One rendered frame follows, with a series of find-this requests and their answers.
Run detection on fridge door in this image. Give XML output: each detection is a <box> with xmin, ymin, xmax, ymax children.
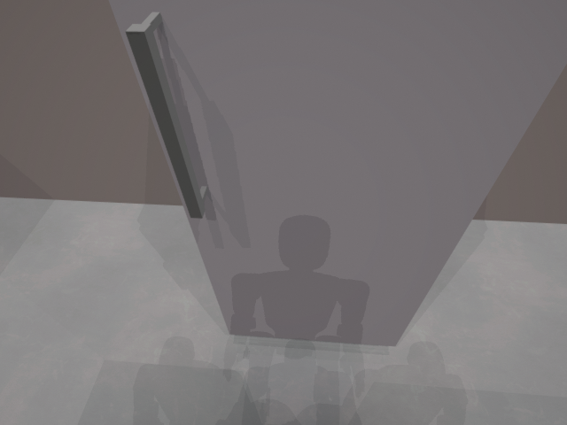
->
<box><xmin>109</xmin><ymin>0</ymin><xmax>567</xmax><ymax>346</ymax></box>

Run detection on handle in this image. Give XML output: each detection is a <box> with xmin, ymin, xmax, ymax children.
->
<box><xmin>125</xmin><ymin>12</ymin><xmax>208</xmax><ymax>219</ymax></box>

